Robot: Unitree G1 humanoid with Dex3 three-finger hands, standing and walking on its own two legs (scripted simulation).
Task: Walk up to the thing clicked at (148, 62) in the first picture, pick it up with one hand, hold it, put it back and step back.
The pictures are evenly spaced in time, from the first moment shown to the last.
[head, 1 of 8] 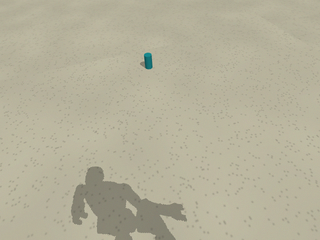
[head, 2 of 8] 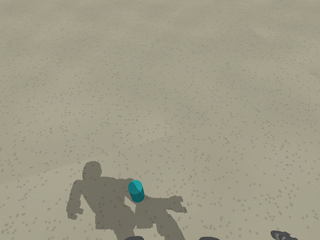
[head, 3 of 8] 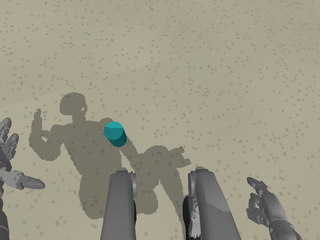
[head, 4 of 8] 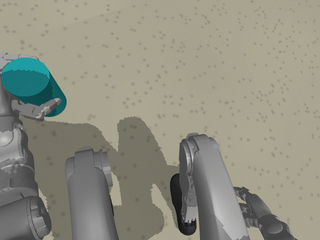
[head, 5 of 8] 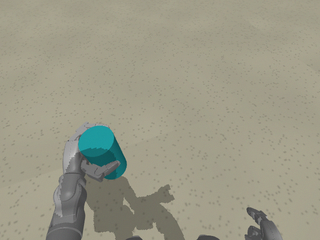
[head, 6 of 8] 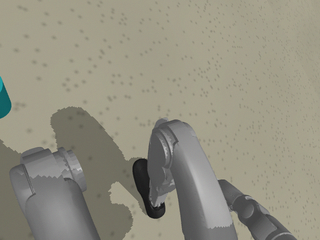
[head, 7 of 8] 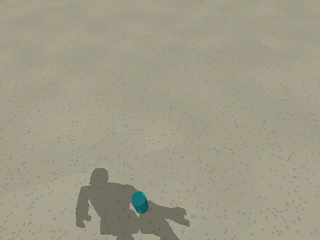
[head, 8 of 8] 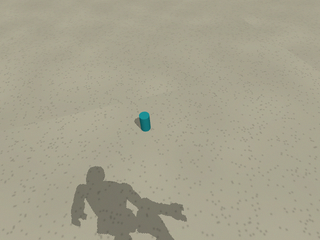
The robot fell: no
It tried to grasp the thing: yes
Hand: left
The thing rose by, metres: 0.68
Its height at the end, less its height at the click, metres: +0.00
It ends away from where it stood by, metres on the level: 0.00
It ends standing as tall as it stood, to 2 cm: yes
